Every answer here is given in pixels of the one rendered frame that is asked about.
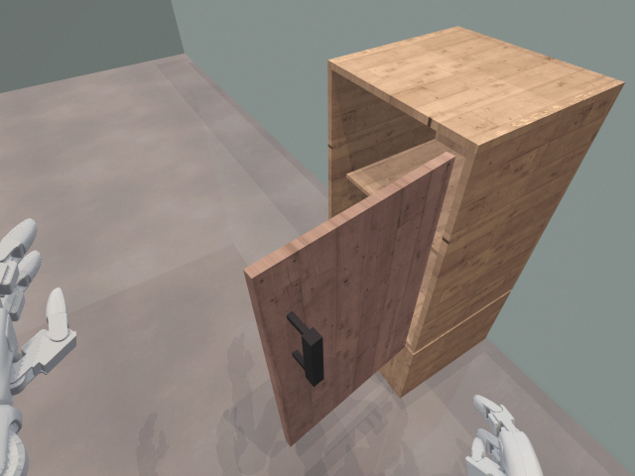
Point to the robot left hand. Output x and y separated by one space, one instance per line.
43 352

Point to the cupboard door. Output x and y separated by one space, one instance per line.
355 279

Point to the left robot forearm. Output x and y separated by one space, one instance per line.
14 459

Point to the handle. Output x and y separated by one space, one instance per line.
312 361

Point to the robot right hand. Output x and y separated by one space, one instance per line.
512 452

